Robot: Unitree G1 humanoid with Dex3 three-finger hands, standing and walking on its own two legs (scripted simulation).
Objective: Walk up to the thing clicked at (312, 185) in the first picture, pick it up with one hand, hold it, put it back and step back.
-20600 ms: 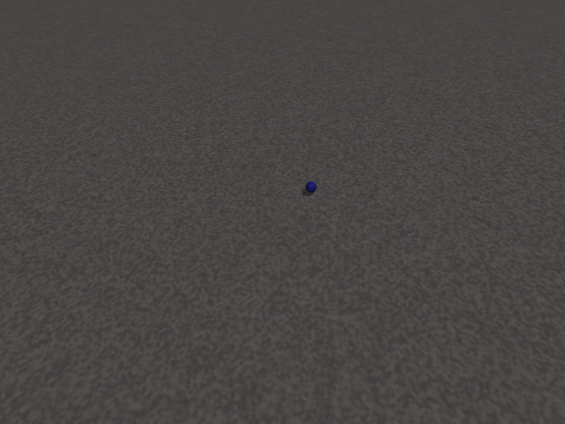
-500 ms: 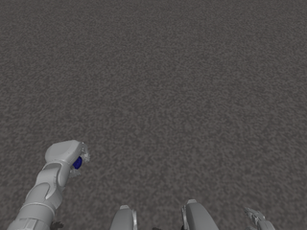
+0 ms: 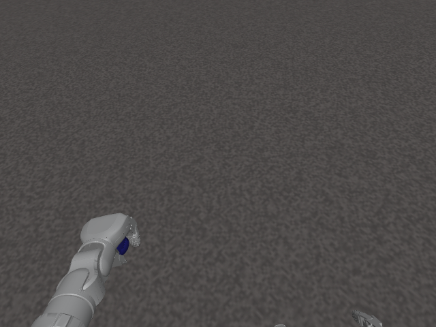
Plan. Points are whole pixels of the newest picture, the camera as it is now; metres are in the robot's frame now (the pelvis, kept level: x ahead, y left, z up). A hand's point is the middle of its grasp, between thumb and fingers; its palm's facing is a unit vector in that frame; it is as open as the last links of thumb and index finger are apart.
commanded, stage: hold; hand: left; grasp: from above
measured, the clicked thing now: (115, 244) +0.34 +0.24 -0.08
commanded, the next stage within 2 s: crouch in 1.88 s
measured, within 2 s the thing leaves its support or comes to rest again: neither
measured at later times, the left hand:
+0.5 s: hand (113, 238) +0.32 +0.22 -0.03, palm faces -0.45 -0.06 -0.89, open 6.2 cm
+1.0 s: hand (113, 241) +0.31 +0.21 +0.00, palm faces -0.43 -0.06 -0.90, open 6.3 cm
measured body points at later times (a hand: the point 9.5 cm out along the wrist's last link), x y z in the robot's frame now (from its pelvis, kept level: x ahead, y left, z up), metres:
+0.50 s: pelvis +0.02 +0.00 +0.02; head +0.04 -0.02 +0.47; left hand +0.34 +0.22 +0.02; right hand +0.14 -0.26 -0.10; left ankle +0.03 +0.13 -0.70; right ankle +0.03 -0.15 -0.70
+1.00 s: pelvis +0.01 -0.01 +0.03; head +0.02 -0.03 +0.48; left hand +0.33 +0.21 +0.05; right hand +0.15 -0.27 -0.09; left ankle +0.03 +0.13 -0.70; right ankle +0.03 -0.15 -0.70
